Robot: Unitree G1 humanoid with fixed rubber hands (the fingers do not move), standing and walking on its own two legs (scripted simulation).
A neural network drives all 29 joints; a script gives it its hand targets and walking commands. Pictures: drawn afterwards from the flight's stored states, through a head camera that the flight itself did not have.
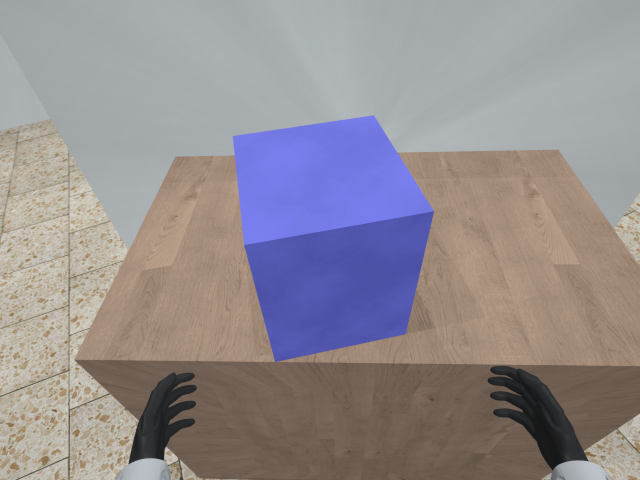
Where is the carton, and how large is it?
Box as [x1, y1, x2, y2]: [233, 115, 433, 361]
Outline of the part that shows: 373,115 233,136 244,246 275,361 405,333 433,210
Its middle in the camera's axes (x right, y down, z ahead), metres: +0.01 +0.00 +0.56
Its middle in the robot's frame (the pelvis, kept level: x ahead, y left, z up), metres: +0.45 +0.01 +0.07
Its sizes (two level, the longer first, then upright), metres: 0.210 0.200 0.250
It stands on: a pedestal, 0.72 m high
